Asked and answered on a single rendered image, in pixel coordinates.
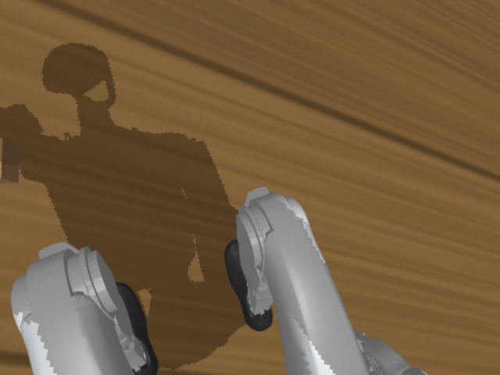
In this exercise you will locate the right robot foot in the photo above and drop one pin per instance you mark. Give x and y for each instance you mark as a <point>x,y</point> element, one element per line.
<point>239,284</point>

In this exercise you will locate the left robot foot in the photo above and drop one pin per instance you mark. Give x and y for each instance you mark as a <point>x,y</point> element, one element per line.
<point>138,323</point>

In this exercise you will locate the cube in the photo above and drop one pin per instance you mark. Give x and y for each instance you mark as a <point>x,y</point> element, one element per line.
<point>9,162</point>

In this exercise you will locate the right robot hand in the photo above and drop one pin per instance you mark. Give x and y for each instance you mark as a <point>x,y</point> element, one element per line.
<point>379,357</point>

